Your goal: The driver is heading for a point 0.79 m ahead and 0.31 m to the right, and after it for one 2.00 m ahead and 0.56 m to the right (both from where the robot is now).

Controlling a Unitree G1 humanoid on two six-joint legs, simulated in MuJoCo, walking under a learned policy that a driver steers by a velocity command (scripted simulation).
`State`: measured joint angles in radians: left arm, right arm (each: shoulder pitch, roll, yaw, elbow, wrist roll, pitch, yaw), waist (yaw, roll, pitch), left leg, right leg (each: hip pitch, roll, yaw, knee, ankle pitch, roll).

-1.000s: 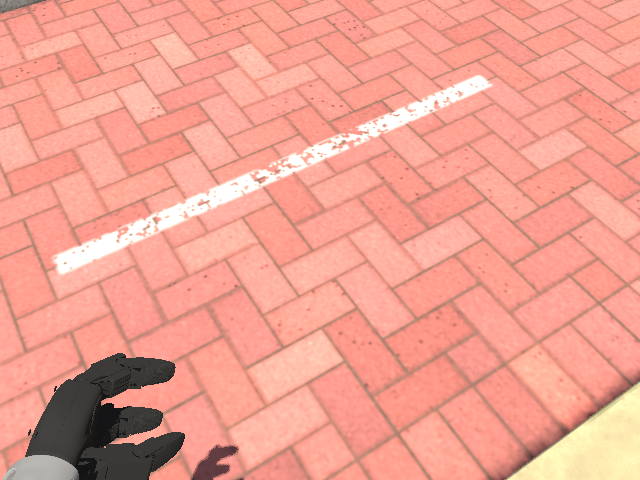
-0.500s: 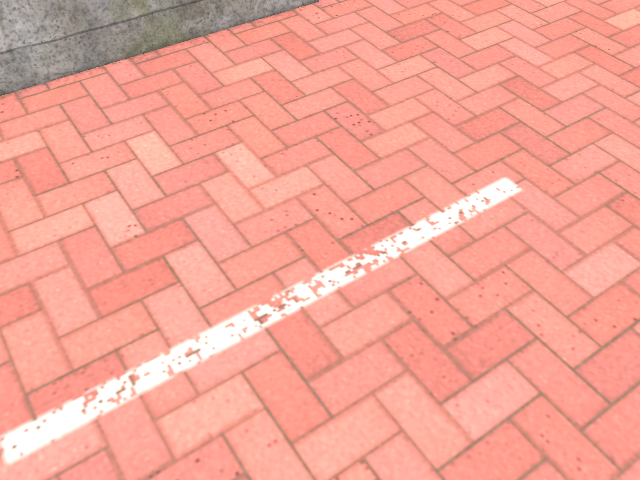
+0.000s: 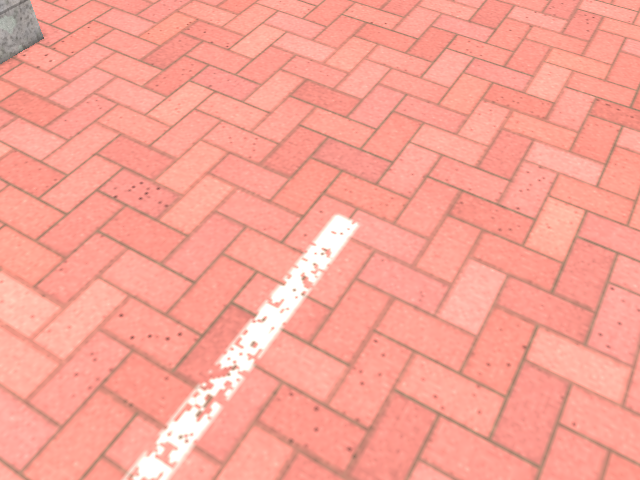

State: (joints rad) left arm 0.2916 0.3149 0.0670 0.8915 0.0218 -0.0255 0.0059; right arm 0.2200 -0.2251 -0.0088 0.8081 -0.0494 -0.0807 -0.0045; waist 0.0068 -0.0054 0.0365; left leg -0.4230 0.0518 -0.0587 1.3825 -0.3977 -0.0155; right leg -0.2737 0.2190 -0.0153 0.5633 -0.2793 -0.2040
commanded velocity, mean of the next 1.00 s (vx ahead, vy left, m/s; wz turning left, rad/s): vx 0.91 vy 0.00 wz -0.81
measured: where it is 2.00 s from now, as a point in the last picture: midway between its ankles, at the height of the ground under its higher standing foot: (492, 264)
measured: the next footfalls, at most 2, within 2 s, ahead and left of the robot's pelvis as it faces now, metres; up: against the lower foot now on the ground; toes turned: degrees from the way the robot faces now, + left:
left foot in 0.24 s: +0.46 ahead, +0.18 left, +0.00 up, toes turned -14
right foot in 0.70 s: +0.76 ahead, -0.17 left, +0.00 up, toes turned -40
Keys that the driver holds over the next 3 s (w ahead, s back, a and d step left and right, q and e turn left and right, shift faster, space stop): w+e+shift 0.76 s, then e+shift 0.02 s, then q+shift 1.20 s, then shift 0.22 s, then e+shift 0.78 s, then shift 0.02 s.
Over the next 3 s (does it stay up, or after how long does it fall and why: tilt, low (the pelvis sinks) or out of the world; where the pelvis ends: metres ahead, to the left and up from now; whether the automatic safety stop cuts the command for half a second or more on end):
stays up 1.09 -0.42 0.02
